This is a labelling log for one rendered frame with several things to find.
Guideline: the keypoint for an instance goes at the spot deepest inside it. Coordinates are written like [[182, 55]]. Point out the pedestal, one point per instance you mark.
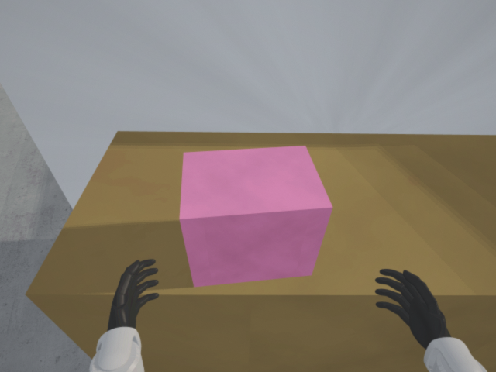
[[425, 203]]

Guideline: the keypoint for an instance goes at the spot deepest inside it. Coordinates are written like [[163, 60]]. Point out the left robot hand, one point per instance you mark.
[[126, 304]]

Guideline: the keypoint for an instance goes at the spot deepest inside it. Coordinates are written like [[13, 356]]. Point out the robot right forearm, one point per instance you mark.
[[449, 354]]

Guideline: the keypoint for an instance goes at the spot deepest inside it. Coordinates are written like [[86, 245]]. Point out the right robot hand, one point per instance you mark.
[[419, 309]]

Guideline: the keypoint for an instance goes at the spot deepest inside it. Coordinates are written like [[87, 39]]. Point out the carton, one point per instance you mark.
[[252, 214]]

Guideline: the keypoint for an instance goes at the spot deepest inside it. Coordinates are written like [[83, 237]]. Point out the robot left forearm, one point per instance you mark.
[[118, 350]]

